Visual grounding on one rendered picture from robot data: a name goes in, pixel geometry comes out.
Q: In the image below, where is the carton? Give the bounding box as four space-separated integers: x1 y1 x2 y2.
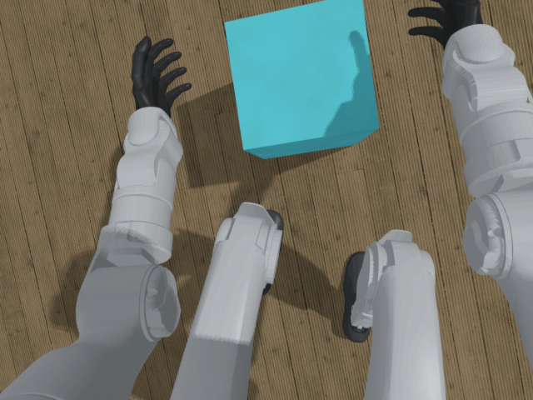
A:
225 0 379 159

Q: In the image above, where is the robot left thigh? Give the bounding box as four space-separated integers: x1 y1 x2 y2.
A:
170 213 282 400

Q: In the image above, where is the right robot hand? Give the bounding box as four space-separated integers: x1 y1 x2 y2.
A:
408 0 483 51

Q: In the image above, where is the left robot upper arm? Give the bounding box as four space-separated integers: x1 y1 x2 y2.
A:
0 264 181 400

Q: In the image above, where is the robot right forearm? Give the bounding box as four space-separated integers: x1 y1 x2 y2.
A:
441 24 533 198

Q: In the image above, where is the robot left forearm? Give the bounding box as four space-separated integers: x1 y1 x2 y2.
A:
76 107 183 331

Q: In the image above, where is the left robot hand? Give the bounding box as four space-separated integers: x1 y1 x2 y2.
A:
131 36 192 118

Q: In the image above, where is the robot right foot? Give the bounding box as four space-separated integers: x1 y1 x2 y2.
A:
342 252 371 343

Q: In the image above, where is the right robot upper arm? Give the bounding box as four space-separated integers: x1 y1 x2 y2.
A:
462 189 533 371

